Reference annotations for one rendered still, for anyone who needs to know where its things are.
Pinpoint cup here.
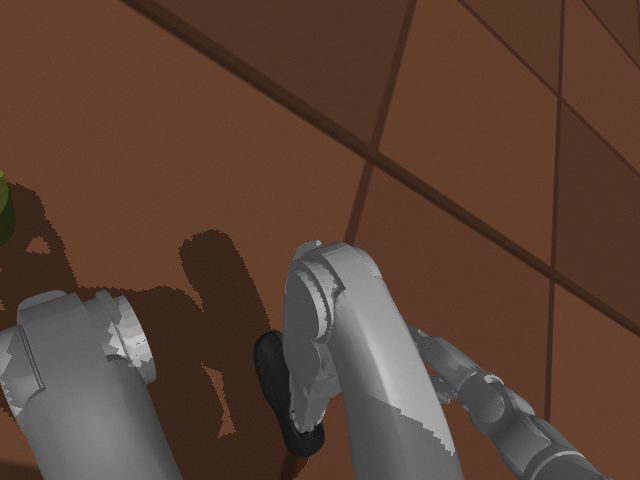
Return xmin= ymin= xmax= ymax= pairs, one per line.
xmin=0 ymin=170 xmax=16 ymax=247

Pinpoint right robot foot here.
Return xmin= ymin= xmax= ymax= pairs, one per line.
xmin=253 ymin=331 xmax=325 ymax=457

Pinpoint right robot arm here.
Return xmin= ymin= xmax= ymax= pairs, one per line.
xmin=457 ymin=372 xmax=613 ymax=480

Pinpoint right robot hand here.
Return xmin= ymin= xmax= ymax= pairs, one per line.
xmin=405 ymin=323 xmax=485 ymax=404

